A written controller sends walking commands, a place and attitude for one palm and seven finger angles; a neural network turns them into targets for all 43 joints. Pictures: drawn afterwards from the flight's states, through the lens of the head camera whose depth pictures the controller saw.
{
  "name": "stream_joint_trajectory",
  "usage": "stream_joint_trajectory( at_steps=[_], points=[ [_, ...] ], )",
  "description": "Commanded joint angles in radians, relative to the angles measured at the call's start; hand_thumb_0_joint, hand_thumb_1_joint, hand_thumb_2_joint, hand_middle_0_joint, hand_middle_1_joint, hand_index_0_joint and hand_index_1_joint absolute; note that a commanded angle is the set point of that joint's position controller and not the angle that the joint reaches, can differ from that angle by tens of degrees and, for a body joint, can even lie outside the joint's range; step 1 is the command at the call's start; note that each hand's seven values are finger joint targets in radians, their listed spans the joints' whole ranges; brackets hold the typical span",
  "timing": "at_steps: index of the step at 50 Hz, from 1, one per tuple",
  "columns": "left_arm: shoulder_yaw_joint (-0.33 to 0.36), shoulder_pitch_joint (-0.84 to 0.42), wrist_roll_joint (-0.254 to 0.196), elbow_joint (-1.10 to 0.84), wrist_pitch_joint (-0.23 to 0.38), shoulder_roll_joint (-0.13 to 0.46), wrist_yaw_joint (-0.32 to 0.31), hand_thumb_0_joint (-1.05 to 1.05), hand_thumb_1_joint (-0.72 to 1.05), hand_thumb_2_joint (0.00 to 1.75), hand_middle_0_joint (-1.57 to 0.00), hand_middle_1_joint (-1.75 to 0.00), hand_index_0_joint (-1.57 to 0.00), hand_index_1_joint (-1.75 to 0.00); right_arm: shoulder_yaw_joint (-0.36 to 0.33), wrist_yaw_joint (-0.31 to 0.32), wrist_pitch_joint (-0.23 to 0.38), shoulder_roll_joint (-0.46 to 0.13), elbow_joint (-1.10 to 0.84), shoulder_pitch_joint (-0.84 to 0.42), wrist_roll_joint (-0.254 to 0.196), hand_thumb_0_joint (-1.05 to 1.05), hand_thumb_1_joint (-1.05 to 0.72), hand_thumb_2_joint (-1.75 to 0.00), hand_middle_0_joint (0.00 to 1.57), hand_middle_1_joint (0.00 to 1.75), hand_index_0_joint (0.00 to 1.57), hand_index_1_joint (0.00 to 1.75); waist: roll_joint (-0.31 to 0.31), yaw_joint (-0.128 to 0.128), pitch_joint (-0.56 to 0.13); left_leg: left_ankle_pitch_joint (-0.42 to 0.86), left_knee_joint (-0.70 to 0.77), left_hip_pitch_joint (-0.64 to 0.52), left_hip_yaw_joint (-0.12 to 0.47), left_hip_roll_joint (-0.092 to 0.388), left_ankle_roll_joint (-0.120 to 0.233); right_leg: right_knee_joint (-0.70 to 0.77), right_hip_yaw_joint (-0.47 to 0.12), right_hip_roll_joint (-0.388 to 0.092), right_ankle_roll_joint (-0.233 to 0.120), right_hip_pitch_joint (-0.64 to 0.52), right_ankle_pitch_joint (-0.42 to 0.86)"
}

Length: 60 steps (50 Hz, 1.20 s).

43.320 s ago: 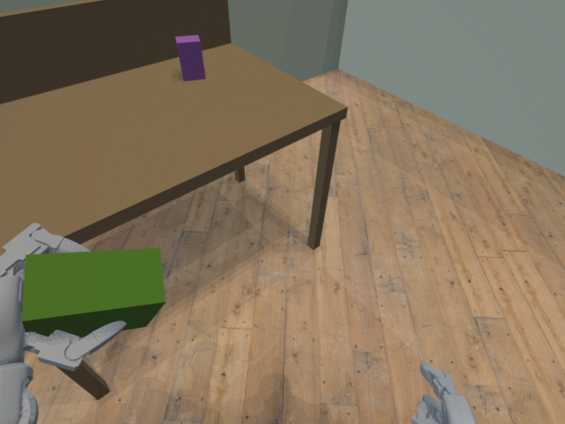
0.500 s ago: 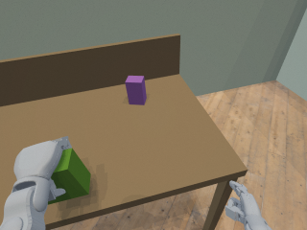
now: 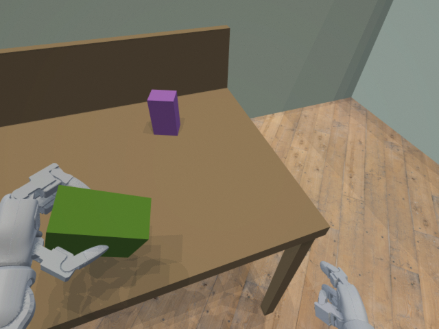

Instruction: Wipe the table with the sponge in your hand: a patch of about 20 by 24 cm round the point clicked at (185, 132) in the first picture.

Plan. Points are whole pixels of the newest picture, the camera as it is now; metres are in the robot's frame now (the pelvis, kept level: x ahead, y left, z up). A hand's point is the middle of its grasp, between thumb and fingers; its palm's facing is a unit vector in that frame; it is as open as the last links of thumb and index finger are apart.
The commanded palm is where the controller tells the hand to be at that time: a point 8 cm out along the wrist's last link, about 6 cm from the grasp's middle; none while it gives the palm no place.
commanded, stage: step back with the hand held close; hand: left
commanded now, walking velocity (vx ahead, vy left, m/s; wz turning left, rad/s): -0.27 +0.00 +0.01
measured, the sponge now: (112, 227) +0.22 +0.19 +0.13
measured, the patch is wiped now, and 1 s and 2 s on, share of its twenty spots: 1.00 1.00 1.00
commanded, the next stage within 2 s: stop stepping back and stand still in 1.22 s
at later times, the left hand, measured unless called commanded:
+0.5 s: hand (37, 243) +0.17 +0.26 +0.16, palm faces +0.39 -0.84 -0.38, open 10.2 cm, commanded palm +0.12 +0.30 +0.18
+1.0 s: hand (27, 291) +0.12 +0.24 +0.16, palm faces +0.31 -0.86 -0.41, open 10.2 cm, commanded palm +0.05 +0.30 +0.18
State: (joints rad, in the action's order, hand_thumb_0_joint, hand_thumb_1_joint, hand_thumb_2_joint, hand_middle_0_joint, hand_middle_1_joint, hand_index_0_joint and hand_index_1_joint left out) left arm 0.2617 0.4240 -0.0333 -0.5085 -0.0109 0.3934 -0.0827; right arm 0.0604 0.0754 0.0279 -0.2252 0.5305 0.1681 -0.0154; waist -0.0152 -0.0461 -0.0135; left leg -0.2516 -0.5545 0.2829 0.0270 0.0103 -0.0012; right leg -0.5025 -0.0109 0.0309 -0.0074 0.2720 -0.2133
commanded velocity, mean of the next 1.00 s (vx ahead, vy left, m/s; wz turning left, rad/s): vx -0.33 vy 0.00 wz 0.00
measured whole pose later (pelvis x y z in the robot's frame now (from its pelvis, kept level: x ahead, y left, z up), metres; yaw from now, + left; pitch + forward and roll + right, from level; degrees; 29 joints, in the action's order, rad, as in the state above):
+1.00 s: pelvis -0.10 +0.01 -0.02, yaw +2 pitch +4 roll +0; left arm 0.36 0.53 -0.05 -0.67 0.15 0.43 -0.14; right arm -0.01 0.07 0.04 -0.21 0.56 0.18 -0.01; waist 0.07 0.06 -0.01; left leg -0.32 -0.65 0.40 0.01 0.04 -0.01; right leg -0.66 -0.01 -0.03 0.02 0.53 -0.20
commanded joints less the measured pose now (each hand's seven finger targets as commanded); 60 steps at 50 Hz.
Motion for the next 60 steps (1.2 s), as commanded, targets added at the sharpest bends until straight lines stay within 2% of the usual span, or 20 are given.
stream_joint_trajectory(
  at_steps=[1, 5, 11, 15, 22, 24, 28, 30, 35, 37, 38, 40, 42, 47, 49, 50, 51, 53, 55, 60],
  points=[
    [0.198, 0.010, -0.051, -0.251, 0.136, 0.174, -0.056, 0.00, 0.10, 1.30, -1.20, -1.60, -1.20, -1.60, -0.071, 0.019, 0.051, -0.121, -0.143, -0.076, 0.001, 0.00, -0.90, -0.90, 0.20, 0.30, 0.20, 0.30, -0.119, 0.024, -0.165, 0.148, 0.069, -0.005, 0.107, 0.111, 0.058, -0.012, -0.066, -0.122, -0.015, 0.011, 0.184],
    [0.207, 0.048, -0.052, -0.212, 0.153, 0.168, -0.057, 0.00, 0.10, 1.30, -1.20, -1.60, -1.20, -1.60, -0.086, 0.018, 0.047, -0.125, -0.135, -0.068, -0.003, 0.00, -0.90, -0.90, 0.20, 0.30, 0.20, 0.30, -0.033, 0.030, -0.162, 0.162, 0.056, 0.036, 0.128, 0.121, 0.055, -0.033, -0.043, -0.108, -0.008, 0.029, 0.147],
    [0.211, 0.047, -0.033, -0.299, 0.184, 0.176, -0.066, 0.00, 0.10, 1.30, -1.20, -1.60, -1.20, -1.60, -0.096, 0.017, 0.079, -0.139, -0.149, -0.064, -0.002, 0.00, -0.90, -0.90, 0.20, 0.30, 0.20, 0.30, -0.140, 0.031, -0.150, 0.007, 0.115, 0.124, 0.164, 0.139, 0.072, -0.101, -0.029, -0.080, -0.002, 0.029, 0.045],
    [0.218, 0.027, -0.022, -0.296, 0.195, 0.170, -0.071, 0.00, 0.10, 1.30, -1.20, -1.60, -1.20, -1.60, -0.097, 0.019, 0.101, -0.143, -0.131, -0.041, 0.009, 0.00, -0.90, -0.90, 0.20, 0.30, 0.20, 0.30, -0.113, 0.034, -0.130, -0.102, 0.151, 0.193, 0.193, 0.159, 0.090, -0.143, -0.015, -0.051, 0.011, 0.010, -0.032],
    [0.200, -0.022, -0.029, -0.252, 0.200, 0.167, -0.071, 0.00, 0.10, 1.30, -1.20, -1.60, -1.20, -1.60, -0.094, 0.022, 0.101, -0.128, -0.117, -0.025, 0.008, 0.00, -0.90, -0.90, 0.20, 0.30, 0.20, 0.30, 0.081, 0.062, -0.091, -0.278, -0.080, 0.155, 0.102, 0.063, 0.046, 0.054, -0.203, -0.199, -0.064, 0.197, -0.035],
    [0.212, -0.037, -0.027, -0.294, 0.203, 0.186, -0.078, 0.00, 0.10, 1.30, -1.20, -1.60, -1.20, -1.60, -0.097, 0.023, 0.099, -0.130, -0.114, -0.030, 0.007, 0.00, -0.90, -0.90, 0.20, 0.30, 0.20, 0.30, 0.021, 0.069, -0.109, -0.240, -0.099, 0.099, 0.105, 0.064, 0.037, 0.041, -0.212, -0.221, -0.084, 0.236, -0.012],
    [0.222, -0.019, -0.020, -0.306, 0.208, 0.167, -0.083, 0.00, 0.10, 1.30, -1.20, -1.60, -1.20, -1.60, -0.098, 0.022, 0.099, -0.133, -0.142, -0.053, 0.000, 0.00, -0.90, -0.90, 0.20, 0.30, 0.20, 0.30, -0.065, 0.055, -0.114, -0.349, 0.087, 0.200, 0.171, 0.136, 0.071, -0.090, -0.085, -0.104, -0.014, 0.153, -0.093],
    [0.224, -0.025, 0.002, -0.296, 0.214, 0.146, -0.081, 0.00, 0.10, 1.30, -1.20, -1.60, -1.20, -1.60, -0.096, 0.024, 0.107, -0.144, -0.137, -0.056, 0.014, 0.00, -0.90, -0.90, 0.20, 0.30, 0.20, 0.30, -0.221, 0.051, -0.099, -0.484, 0.238, 0.334, 0.270, 0.211, 0.117, -0.260, -0.011, -0.020, 0.022, 0.037, -0.116],
    [0.183, -0.069, 0.001, -0.272, 0.213, 0.115, -0.070, 0.00, 0.10, 1.30, -1.20, -1.60, -1.20, -1.60, -0.092, 0.013, 0.129, -0.120, -0.108, -0.045, 0.025, 0.00, -0.90, -0.90, 0.20, 0.30, 0.20, 0.30, -0.168, 0.044, -0.088, -0.069, 0.154, 0.186, 0.217, 0.235, 0.115, -0.207, -0.015, -0.022, 0.021, 0.088, -0.146],
    [0.164, -0.092, 0.000, -0.272, 0.217, 0.114, -0.063, 0.00, 0.10, 1.30, -1.20, -1.60, -1.20, -1.60, -0.085, 0.008, 0.134, -0.120, -0.095, -0.052, 0.025, 0.00, -0.90, -0.90, 0.20, 0.30, 0.20, 0.30, -0.130, 0.044, -0.084, 0.030, 0.058, 0.142, 0.183, 0.207, 0.092, -0.040, -0.048, -0.056, 0.004, 0.083, -0.009],
    [0.169, -0.089, 0.000, -0.266, 0.213, 0.126, -0.063, 0.00, 0.10, 1.30, -1.20, -1.60, -1.20, -1.60, -0.096, 0.008, 0.130, -0.118, -0.097, -0.049, 0.016, 0.00, -0.90, -0.90, 0.20, 0.30, 0.20, 0.30, -0.021, 0.047, -0.115, -0.068, -0.028, 0.152, 0.127, 0.158, 0.059, 0.008, -0.096, -0.103, -0.021, 0.075, 0.077],
    [0.169, -0.033, -0.018, -0.282, 0.213, 0.149, -0.073, 0.00, 0.10, 1.30, -1.20, -1.60, -1.20, -1.60, -0.110, 0.008, 0.105, -0.104, -0.101, -0.029, 0.003, 0.00, -0.90, -0.90, 0.20, 0.30, 0.20, 0.30, 0.195, 0.063, -0.152, -0.202, -0.340, 0.109, 0.016, 0.015, -0.010, 0.147, -0.340, -0.335, -0.147, 0.176, 0.171],
    [0.197, 0.002, -0.024, -0.324, 0.205, 0.175, -0.080, 0.00, 0.10, 1.30, -1.20, -1.60, -1.20, -1.60, -0.092, -0.003, 0.085, -0.069, -0.107, -0.065, 0.009, 0.00, -0.90, -0.90, 0.20, 0.30, 0.20, 0.30, 0.185, 0.059, -0.183, -0.242, -0.534, 0.137, 0.039, 0.015, -0.015, 0.143, -0.333, -0.410, -0.191, 0.155, 0.434],
    [0.251, 0.097, -0.024, -0.332, 0.218, 0.187, -0.092, 0.00, 0.10, 1.30, -1.20, -1.60, -1.20, -1.60, -0.097, 0.004, 0.050, -0.077, -0.109, -0.062, 0.008, 0.00, -0.90, -0.90, 0.20, 0.30, 0.20, 0.30, 0.051, 0.076, -0.213, 0.000, -0.009, 0.060, -0.016, 0.051, 0.002, -0.089, -0.178, -0.287, -0.066, 0.043, 0.559],
    [0.276, 0.112, -0.030, -0.342, 0.228, 0.190, -0.098, 0.00, 0.10, 1.30, -1.20, -1.60, -1.20, -1.60, -0.129, 0.008, 0.070, -0.115, -0.114, -0.066, 0.008, 0.00, -0.90, -0.90, 0.20, 0.30, 0.20, 0.30, -0.153, 0.057, -0.211, 0.324, 0.136, -0.038, 0.185, 0.255, 0.087, -0.243, -0.060, -0.118, 0.021, 0.168, 0.146],
    [0.260, 0.113, -0.044, -0.360, 0.233, 0.168, -0.091, 0.00, 0.10, 1.30, -1.20, -1.60, -1.20, -1.60, -0.136, -0.003, 0.092, -0.121, -0.115, -0.061, 0.003, 0.00, -0.90, -0.90, 0.20, 0.30, 0.20, 0.30, -0.213, 0.045, -0.226, 0.538, 0.159, -0.117, 0.190, 0.332, 0.110, -0.347, -0.016, -0.039, 0.038, 0.253, -0.159],
    [0.261, 0.092, -0.033, -0.370, 0.232, 0.176, -0.094, 0.00, 0.10, 1.30, -1.20, -1.60, -1.20, -1.60, -0.136, -0.003, 0.110, -0.102, -0.109, -0.038, 0.019, 0.00, -0.90, -0.90, 0.20, 0.30, 0.20, 0.30, -0.238, 0.060, -0.240, 0.709, 0.106, -0.161, 0.233, 0.358, 0.158, -0.453, -0.019, -0.032, 0.049, 0.334, -0.291],
    [0.254, 0.060, -0.028, -0.380, 0.221, 0.157, -0.089, 0.00, 0.10, 1.30, -1.20, -1.60, -1.20, -1.60, -0.138, -0.017, 0.135, -0.106, -0.067, -0.008, 0.020, 0.00, -0.90, -0.90, 0.20, 0.30, 0.20, 0.30, -0.216, 0.052, -0.228, 0.842, 0.058, -0.195, 0.147, 0.337, 0.149, -0.455, -0.045, -0.033, 0.046, 0.323, -0.271],
    [0.201, 0.026, -0.025, -0.375, 0.203, 0.114, -0.082, 0.00, 0.10, 1.30, -1.20, -1.60, -1.20, -1.60, -0.133, -0.028, 0.149, -0.115, -0.067, -0.010, 0.012, 0.00, -0.90, -0.90, 0.20, 0.30, 0.20, 0.30, -0.207, 0.047, -0.190, 0.754, 0.077, -0.152, 0.094, 0.320, 0.113, -0.363, -0.021, -0.041, 0.045, 0.253, -0.213],
    [0.172, -0.007, -0.013, -0.289, 0.189, 0.101, -0.068, 0.00, 0.10, 1.30, -1.20, -1.60, -1.20, -1.60, -0.104, -0.030, 0.153, -0.118, -0.097, -0.046, 0.007, 0.00, -0.90, -0.90, 0.20, 0.30, 0.20, 0.30, -0.117, 0.030, -0.107, 0.181, -0.055, 0.101, 0.067, 0.243, 0.051, 0.036, 0.028, -0.062, 0.038, -0.016, 0.090]
  ],
)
